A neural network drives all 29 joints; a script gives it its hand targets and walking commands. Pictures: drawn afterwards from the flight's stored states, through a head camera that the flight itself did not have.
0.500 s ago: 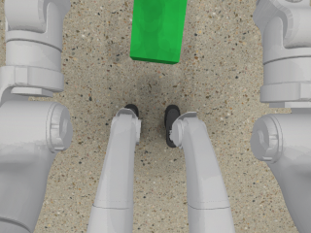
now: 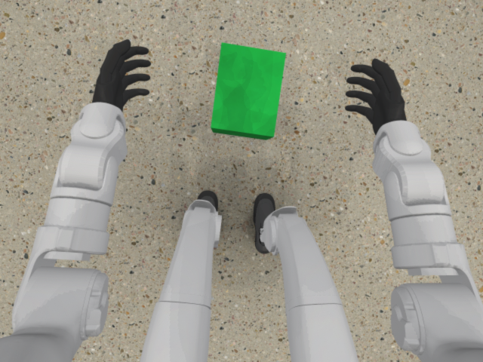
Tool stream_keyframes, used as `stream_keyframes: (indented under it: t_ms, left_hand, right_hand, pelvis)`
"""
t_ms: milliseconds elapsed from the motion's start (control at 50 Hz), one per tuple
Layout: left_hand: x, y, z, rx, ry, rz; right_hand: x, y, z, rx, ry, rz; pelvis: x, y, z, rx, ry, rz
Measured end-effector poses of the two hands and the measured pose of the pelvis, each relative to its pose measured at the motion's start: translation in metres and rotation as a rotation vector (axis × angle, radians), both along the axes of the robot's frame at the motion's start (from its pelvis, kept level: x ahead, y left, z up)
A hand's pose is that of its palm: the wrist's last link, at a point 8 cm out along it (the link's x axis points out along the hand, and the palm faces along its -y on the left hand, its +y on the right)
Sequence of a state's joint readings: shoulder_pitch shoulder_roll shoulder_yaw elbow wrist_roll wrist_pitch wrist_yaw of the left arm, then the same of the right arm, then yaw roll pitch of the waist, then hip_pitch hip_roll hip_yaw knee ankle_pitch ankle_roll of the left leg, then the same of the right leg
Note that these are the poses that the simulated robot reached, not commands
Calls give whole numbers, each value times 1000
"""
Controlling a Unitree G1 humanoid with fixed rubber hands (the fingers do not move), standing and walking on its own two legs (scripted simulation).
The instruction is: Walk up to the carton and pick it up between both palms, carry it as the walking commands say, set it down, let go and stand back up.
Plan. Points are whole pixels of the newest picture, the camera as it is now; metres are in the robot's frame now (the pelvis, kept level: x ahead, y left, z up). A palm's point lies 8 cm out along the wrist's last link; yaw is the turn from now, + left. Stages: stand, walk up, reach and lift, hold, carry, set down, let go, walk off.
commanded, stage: let go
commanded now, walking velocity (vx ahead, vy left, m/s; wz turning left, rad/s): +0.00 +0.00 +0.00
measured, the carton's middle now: (246, 96) +0.55 -0.02 -0.61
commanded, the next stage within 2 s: stand in 1.06 s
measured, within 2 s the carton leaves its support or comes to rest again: neither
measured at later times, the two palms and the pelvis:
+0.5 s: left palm (21, 227) +0.28 +0.24 +0.00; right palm (475, 233) +0.29 -0.23 +0.00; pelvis +0.08 -0.01 +0.07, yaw +3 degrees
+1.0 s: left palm (17, 263) +0.25 +0.23 +0.02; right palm out of the picture +0.27 -0.24 +0.02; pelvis +0.10 -0.01 +0.08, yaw +3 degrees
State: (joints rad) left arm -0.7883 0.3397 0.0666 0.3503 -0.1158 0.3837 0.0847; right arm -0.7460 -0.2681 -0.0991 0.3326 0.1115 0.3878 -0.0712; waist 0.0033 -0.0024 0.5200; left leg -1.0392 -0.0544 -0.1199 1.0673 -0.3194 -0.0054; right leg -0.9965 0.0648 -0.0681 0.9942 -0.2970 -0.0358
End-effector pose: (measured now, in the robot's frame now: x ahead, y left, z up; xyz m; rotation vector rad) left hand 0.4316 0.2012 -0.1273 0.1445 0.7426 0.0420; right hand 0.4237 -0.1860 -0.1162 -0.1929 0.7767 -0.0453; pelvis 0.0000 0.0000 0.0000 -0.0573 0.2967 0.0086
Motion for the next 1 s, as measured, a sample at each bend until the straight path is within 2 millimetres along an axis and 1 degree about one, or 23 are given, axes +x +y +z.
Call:
stream_keyframes:
  t_ms: [60,100,160,220,260,320,380,480,520,580,640,680,740,860,1000]
  left_hand:
    - [-28,5,14,-3,37,26]
    - [-47,9,25,3,48,43]
    - [-70,16,50,11,40,76]
    - [-80,21,81,2,-11,93]
    - [-84,25,96,-3,-30,102]
    - [-95,31,112,0,-29,107]
    - [-111,34,123,2,-27,104]
    - [-143,36,129,-1,19,102]
    - [-155,37,130,-2,34,105]
    - [-168,38,131,-1,58,109]
    - [-177,38,133,1,67,116]
    - [-180,38,135,0,64,117]
    - [-178,35,138,-8,51,105]
    - [-177,34,143,-11,26,101]
    - [-179,31,145,-8,25,102]
  right_hand:
    - [-26,-13,15,-7,30,-8]
    - [-43,-20,28,-7,36,-4]
    - [-64,-30,50,1,43,-3]
    - [-73,-37,74,7,18,-6]
    - [-78,-39,86,17,9,-6]
    - [-90,-40,96,40,16,-13]
    - [-103,-39,108,48,-1,-9]
    - [-132,-42,117,37,29,-4]
    - [-139,-44,121,30,33,-7]
    - [-146,-46,125,29,34,-14]
    - [-146,-45,132,32,16,-12]
    - [-144,-45,135,33,1,-9]
    - [-143,-45,138,35,-10,-8]
    - [-148,-47,135,40,13,-18]
    - [-152,-53,135,36,25,-30]
  pelvis:
    - [6,-2,11,4,-30,7]
    - [12,-3,18,7,-38,10]
    - [24,-5,25,10,-13,14]
    - [35,-6,34,13,-11,17]
    - [42,-6,40,18,-27,20]
    - [51,-7,50,26,-62,22]
    - [62,-8,60,32,-102,27]
    - [80,-8,72,38,-161,36]
    - [87,-8,75,40,-183,39]
    - [94,-7,79,42,-213,40]
    - [100,-7,81,45,-241,42]
    - [103,-7,82,46,-259,43]
    - [104,-7,83,48,-278,44]
    - [104,-9,83,52,-311,45]
    - [102,-12,82,56,-328,43]
